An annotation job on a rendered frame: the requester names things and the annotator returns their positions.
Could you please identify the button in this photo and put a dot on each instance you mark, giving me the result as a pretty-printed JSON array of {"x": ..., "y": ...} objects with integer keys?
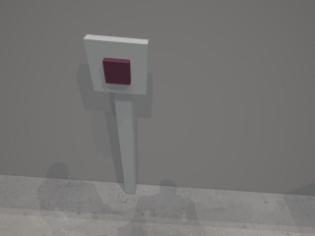
[{"x": 117, "y": 71}]

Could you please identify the panel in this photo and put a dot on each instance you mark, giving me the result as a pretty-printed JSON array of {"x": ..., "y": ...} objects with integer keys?
[{"x": 137, "y": 51}]

